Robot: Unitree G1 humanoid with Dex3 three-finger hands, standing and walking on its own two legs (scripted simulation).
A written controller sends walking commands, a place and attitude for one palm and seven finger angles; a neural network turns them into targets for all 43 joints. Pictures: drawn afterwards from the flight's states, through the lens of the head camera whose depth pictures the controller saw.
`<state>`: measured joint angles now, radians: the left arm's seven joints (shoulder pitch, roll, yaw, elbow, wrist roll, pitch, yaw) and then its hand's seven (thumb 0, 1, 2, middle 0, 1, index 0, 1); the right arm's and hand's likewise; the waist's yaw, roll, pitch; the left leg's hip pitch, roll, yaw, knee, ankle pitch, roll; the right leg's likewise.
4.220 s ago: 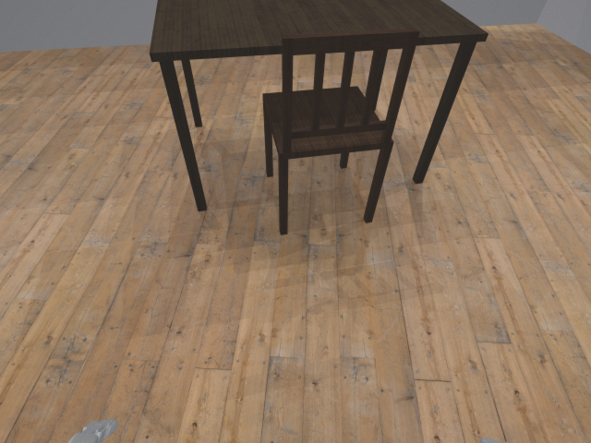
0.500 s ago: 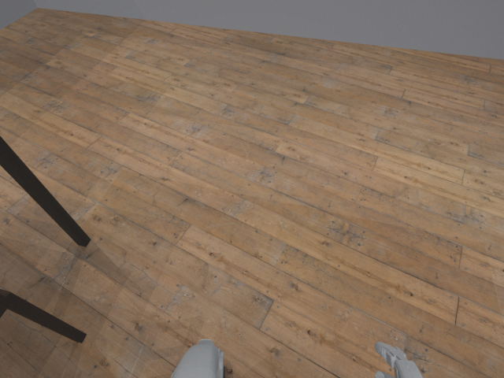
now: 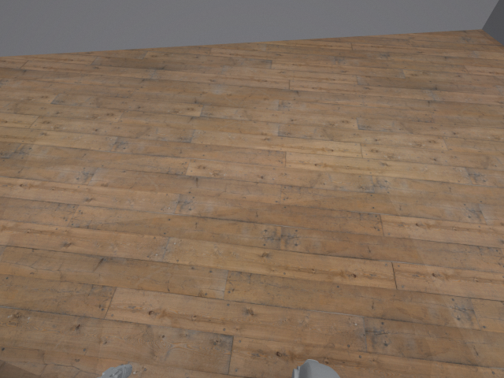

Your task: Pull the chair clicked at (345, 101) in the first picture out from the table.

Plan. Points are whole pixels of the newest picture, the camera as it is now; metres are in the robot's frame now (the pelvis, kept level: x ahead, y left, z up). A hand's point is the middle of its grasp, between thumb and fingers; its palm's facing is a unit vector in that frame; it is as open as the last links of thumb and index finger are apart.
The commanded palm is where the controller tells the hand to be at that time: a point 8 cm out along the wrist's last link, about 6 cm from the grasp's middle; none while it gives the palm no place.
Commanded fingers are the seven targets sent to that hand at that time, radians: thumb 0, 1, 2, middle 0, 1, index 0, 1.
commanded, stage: turn to face it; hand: left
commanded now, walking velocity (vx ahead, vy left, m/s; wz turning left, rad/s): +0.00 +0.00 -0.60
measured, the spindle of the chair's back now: out of the picture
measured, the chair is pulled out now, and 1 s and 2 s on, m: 0.00 0.00 0.00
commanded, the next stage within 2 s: none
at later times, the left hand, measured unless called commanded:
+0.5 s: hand out of the picture +0.12 +0.16 -0.17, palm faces +0.16 -0.98 -0.15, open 7.3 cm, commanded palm none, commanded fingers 0.00 0.90 0.90 -0.20 -0.30 -0.20 -0.30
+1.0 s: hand out of the picture +0.02 +0.24 -0.16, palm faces +0.41 -0.88 -0.25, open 7.4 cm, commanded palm none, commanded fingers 0.00 0.90 0.90 -0.20 -0.30 -0.20 -0.30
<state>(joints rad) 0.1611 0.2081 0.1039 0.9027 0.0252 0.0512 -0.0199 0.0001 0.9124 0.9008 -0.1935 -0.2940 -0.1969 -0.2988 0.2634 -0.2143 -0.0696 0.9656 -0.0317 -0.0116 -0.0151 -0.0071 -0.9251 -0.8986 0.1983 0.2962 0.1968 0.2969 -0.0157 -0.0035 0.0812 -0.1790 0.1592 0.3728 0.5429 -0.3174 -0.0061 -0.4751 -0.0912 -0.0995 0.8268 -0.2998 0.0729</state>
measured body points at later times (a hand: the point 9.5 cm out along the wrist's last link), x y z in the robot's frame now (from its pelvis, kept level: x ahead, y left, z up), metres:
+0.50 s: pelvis +0.03 -0.01 +0.00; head +0.05 +0.00 +0.45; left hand +0.11 +0.21 -0.15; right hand +0.07 -0.24 -0.15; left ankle +0.02 +0.08 -0.72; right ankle +0.05 -0.12 -0.73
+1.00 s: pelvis +0.00 +0.00 +0.01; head +0.03 +0.03 +0.46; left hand +0.00 +0.28 -0.14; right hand +0.14 -0.23 -0.12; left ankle +0.02 +0.08 -0.73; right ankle +0.04 -0.18 -0.67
